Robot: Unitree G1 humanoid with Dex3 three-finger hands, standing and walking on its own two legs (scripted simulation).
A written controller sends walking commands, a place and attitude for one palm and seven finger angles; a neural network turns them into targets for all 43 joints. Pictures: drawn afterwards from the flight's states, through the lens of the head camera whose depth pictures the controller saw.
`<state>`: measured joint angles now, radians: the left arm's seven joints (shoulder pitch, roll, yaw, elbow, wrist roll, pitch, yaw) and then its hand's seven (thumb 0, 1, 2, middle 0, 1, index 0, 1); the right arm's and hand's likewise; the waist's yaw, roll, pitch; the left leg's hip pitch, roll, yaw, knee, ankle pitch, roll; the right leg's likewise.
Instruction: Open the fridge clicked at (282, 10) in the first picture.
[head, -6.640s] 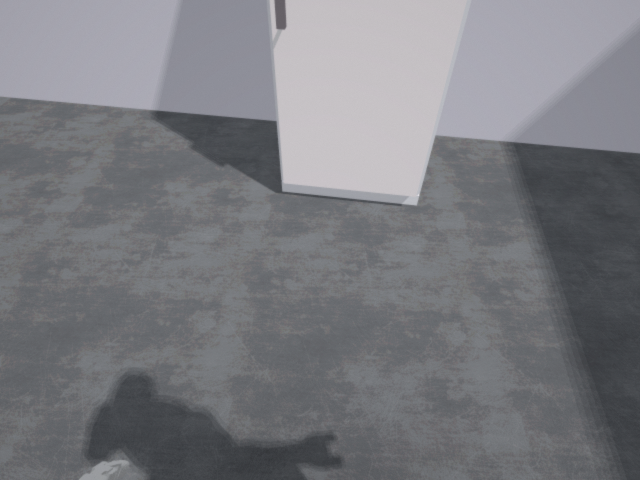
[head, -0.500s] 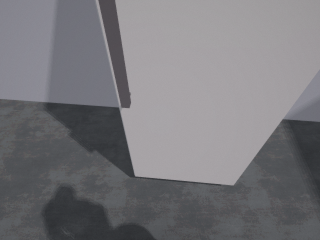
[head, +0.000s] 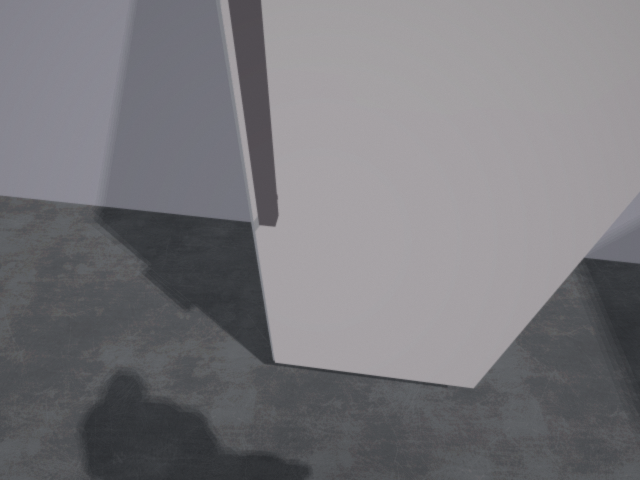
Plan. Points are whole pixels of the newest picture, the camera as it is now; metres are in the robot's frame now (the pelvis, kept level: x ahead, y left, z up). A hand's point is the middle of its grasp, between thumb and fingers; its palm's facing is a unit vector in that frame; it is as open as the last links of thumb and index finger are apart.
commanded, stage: look again from close up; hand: left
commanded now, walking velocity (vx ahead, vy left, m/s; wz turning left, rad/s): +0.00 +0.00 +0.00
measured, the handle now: (260, 96) +0.53 +0.12 +0.22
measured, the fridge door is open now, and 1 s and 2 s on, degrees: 0 0 0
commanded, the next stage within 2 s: raise the hand to about handle height in 1.02 s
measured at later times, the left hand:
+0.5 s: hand out of the picture +0.02 +0.18 -0.17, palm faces +0.03 -0.98 -0.22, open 7.4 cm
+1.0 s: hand out of the picture +0.01 +0.16 -0.17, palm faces +0.04 -0.98 -0.21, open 7.4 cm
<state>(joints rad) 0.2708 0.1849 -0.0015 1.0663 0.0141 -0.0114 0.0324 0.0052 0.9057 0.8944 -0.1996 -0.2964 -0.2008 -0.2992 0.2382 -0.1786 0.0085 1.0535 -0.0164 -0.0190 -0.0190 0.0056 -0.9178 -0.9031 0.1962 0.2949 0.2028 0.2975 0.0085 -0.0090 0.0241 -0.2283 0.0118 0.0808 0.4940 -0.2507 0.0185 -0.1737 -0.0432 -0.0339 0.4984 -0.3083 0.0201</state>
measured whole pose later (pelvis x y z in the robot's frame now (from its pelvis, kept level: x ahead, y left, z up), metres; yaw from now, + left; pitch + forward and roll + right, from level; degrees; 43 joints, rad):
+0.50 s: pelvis +0.01 -0.01 +0.00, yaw +0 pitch -1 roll +0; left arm 0.26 0.20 0.00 1.10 0.01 -0.01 0.03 0.01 0.91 0.89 -0.20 -0.30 -0.20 -0.30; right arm 0.23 -0.18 0.01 1.11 -0.01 -0.02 -0.02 0.00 -0.91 -0.90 0.20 0.30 0.20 0.30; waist 0.01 -0.01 0.04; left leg -0.20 0.02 0.08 0.45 -0.23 0.01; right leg -0.14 -0.04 -0.04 0.46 -0.30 0.01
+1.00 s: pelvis +0.00 -0.02 +0.00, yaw +0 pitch -1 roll +0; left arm 0.26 0.18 0.00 1.11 0.01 -0.02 0.03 0.01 0.91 0.89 -0.20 -0.30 -0.20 -0.30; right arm 0.23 -0.17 0.01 1.12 -0.01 -0.02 -0.02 0.00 -0.91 -0.90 0.20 0.29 0.20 0.30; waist 0.01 -0.02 0.04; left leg -0.19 0.03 0.07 0.43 -0.22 -0.01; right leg -0.14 -0.02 -0.05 0.44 -0.29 -0.01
